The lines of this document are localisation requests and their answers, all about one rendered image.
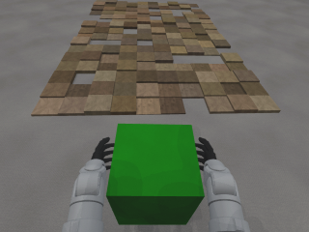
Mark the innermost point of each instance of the carton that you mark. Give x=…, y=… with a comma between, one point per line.
x=155, y=176

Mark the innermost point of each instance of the robot right hand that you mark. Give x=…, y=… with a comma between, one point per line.
x=208, y=153

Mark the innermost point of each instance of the robot left hand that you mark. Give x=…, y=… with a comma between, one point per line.
x=99, y=152

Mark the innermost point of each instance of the left robot forearm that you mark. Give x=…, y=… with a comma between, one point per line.
x=87, y=199

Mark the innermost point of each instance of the right robot forearm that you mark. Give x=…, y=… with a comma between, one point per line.
x=223, y=199

